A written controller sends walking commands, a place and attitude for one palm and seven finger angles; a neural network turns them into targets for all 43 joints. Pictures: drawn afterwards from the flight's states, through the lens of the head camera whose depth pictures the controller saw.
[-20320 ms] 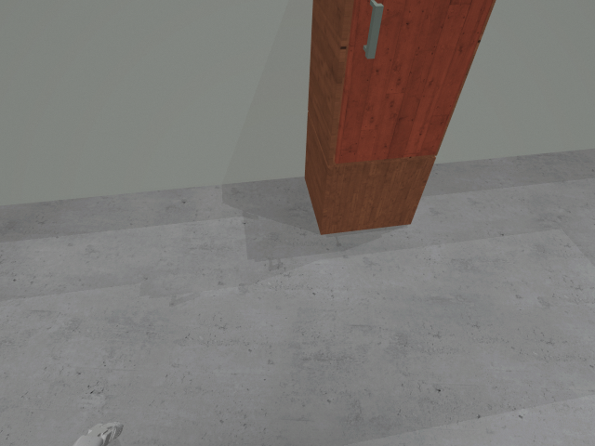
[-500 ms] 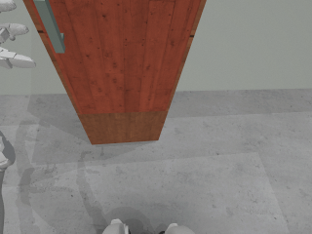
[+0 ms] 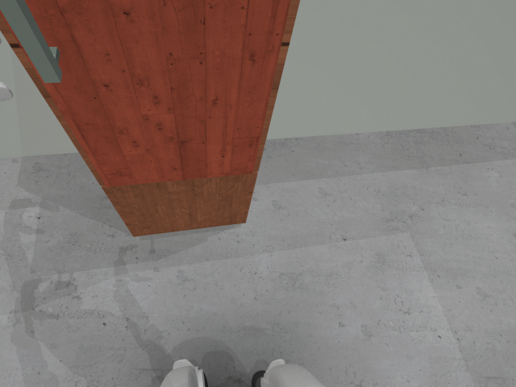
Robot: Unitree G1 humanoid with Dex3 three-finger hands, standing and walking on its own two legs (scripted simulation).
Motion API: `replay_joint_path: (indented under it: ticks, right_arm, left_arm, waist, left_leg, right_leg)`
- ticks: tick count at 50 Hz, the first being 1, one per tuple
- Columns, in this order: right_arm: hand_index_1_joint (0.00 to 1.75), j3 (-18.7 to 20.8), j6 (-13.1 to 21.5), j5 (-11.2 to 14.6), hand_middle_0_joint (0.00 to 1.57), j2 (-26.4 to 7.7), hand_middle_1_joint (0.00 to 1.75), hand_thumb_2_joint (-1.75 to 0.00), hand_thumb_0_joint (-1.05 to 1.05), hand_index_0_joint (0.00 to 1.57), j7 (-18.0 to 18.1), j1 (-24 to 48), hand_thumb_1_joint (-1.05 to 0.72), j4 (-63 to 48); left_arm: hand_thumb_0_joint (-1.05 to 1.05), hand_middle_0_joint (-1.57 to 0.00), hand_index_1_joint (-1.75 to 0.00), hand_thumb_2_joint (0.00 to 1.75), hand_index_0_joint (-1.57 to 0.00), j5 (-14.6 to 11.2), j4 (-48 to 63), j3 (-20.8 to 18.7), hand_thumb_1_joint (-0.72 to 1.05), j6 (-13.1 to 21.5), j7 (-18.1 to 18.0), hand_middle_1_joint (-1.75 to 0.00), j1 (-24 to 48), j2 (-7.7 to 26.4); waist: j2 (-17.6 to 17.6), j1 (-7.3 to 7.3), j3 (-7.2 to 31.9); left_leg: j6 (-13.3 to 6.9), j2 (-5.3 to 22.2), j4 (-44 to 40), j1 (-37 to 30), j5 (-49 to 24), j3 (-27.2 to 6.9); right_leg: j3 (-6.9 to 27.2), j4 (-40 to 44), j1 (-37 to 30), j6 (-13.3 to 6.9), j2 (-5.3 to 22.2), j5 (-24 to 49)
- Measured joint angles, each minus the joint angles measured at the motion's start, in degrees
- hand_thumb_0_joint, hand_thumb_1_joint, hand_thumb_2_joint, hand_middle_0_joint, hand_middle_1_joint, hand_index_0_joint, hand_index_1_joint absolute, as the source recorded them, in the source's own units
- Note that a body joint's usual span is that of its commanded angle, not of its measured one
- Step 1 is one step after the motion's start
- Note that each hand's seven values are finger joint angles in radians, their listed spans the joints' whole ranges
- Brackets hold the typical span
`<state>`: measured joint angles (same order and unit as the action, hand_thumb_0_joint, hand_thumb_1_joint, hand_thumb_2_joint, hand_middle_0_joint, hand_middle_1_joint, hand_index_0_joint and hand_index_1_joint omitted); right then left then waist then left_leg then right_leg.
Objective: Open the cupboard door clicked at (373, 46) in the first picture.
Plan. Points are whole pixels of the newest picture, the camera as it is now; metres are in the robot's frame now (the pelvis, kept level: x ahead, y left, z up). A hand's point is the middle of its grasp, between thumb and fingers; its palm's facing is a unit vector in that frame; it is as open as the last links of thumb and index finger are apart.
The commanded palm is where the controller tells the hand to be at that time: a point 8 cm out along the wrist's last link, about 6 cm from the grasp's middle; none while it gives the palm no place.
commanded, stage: slide the fingers in behind the handle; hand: left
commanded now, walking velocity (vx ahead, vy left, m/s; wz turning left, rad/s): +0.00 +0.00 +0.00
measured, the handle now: (32, 26) +0.59 +0.23 +0.16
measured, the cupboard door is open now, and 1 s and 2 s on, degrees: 0 0 0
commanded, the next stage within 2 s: close the thumb around the handle in 1.54 s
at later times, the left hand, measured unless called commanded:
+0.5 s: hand (4, 52) +0.54 +0.25 +0.16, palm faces +0.03 -1.00 +0.03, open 14.0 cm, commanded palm +0.52 +0.29 +0.15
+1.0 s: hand (31, 56) +0.53 +0.22 +0.16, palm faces +0.03 -1.00 +0.04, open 14.0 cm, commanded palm +0.52 +0.26 +0.15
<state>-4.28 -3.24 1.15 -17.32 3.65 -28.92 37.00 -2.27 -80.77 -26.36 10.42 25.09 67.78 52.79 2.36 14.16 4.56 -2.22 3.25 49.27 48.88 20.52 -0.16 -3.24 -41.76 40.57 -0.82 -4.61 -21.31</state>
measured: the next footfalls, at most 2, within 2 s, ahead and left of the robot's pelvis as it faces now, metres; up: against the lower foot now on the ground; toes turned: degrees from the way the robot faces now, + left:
none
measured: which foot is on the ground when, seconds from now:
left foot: down 0.00-1.00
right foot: down 0.00-1.00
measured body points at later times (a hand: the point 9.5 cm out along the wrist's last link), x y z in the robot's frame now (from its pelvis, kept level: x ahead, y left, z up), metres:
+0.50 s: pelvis +0.01 +0.01 +0.00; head +0.12 +0.04 +0.44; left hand +0.53 +0.30 +0.16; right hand -0.01 -0.26 -0.10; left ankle +0.02 +0.09 -0.70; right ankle -0.02 -0.12 -0.70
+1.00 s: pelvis +0.00 +0.00 +0.00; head +0.10 +0.03 +0.44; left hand +0.52 +0.27 +0.16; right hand -0.04 -0.27 -0.10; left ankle +0.02 +0.09 -0.70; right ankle -0.02 -0.12 -0.70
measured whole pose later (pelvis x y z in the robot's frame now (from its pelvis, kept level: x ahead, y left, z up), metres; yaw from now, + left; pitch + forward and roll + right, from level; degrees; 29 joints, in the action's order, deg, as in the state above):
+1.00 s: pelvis +0.00 +0.00 +0.00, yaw +1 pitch +17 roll -4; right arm -2.6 -2.1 0.2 -16.7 1.1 -27.2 37.7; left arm -4.3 -75.0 -23.8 12.0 16.7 63.4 38.0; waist 2.4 12.4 5.6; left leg -2.4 2.4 48.2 45.0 20.4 0.4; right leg -2.7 -42.0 37.3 -0.7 -3.7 -21.9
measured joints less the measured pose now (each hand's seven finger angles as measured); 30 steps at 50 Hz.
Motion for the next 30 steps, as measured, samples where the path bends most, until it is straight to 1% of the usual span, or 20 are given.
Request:
replay_joint_path:
  ticks: [4,8,10,16,22,27,30]
  right_arm:
    - [0.3,0.21,0.09,-0.21,0.2,0.25,0.3,-0.9,0.0,0.2,-0.07,-0.07,-0.9,0.15]
    - [0.3,0.55,0.23,-0.47,0.2,0.54,0.3,-0.9,0.0,0.21,-0.5,0.45,-0.9,0.46]
    - [0.3,0.73,0.26,-0.56,0.2,0.6,0.3,-0.9,0.0,0.21,-0.76,0.82,-0.9,0.38]
    - [0.3,1.32,0.17,-0.82,0.2,0.52,0.3,-0.9,0.0,0.2,-1.55,1.87,-0.9,-0.83]
    - [0.3,1.48,0.09,-0.94,0.2,1.0,0.3,-0.9,0.0,0.2,-2.19,2.8,-0.9,-1.05]
    - [0.3,1.23,0.17,-0.91,0.2,1.35,0.3,-0.9,0.0,0.2,-2.35,3.27,-0.9,-0.96]
    - [0.3,1.41,0.17,-0.95,0.2,1.36,0.3,-0.9,0.0,0.2,-2.47,3.02,-0.9,-1.08]
  left_arm:
    - [-0.02,-0.3,-1.2,0.3,-0.3,-0.82,1.54,0.68,-0.5,0.0,0.46,-1.2,-1.04,-0.93]
    - [-0.02,-0.3,-1.2,0.3,-0.3,-2.2,3.9,0.62,-0.5,0.79,0.69,-1.2,-1.85,-3.54]
    - [-0.02,-0.3,-1.2,0.3,-0.3,-2.5,4.7,0.23,-0.5,0.77,0.54,-1.2,-2.3,-4.82]
    - [-0.02,-0.3,-1.2,0.3,-0.3,-1.66,6.45,0.55,-0.5,-0.36,-1.94,-1.2,-4.32,-7.87]
    - [-0.02,-0.3,-1.2,0.3,-0.3,-2.22,8.3,1.38,-0.5,0.64,-4.18,-1.2,-5.62,-10.96]
    - [-0.02,-0.3,-1.2,0.3,-0.3,-2.05,7.36,0.96,-0.5,0.63,-5.06,-1.2,-5.21,-11.62]
    - [-0.02,-0.3,-1.2,0.3,-0.3,-1.8,7.71,1.47,-0.5,0.81,-5.61,-1.2,-5.8,-11.78]
  waist:
    - [0.05,-0.62,-0.03]
    - [-0.29,-1.15,0.3]
    - [-0.45,-1.26,0.66]
    - [-0.15,-1.54,1.3]
    - [-0.01,-2.31,1.24]
    - [-0.09,-2.23,1.46]
    - [0.15,-2.35,1.53]
  left_leg:
    - [0.0,-0.14,-0.26,-0.06,0.04,-0.04]
    - [-0.02,-0.33,-0.51,-0.4,0.17,-0.09]
    - [-0.06,-0.37,-0.62,-0.71,0.31,-0.03]
    - [-0.27,-0.59,-0.74,-1.73,0.8,0.25]
    - [-0.42,-0.89,-0.89,-2.88,1.01,0.48]
    - [-0.42,-0.98,-0.95,-3.32,1.02,0.56]
    - [-0.4,-0.97,-0.95,-3.52,0.99,0.63]
  right_leg:
    - [-0.04,0.31,-0.12,0.03,0.11,-0.05]
    - [-0.08,0.62,-0.53,0.07,0.27,-0.2]
    - [-0.01,0.78,-0.85,0.11,0.31,-0.3]
    - [0.28,0.99,-1.86,0.34,0.54,-0.67]
    - [0.47,0.86,-2.88,0.52,0.85,-1.01]
    - [0.54,0.65,-3.18,0.5,0.95,-1.15]
    - [0.61,0.56,-3.32,0.49,0.95,-1.15]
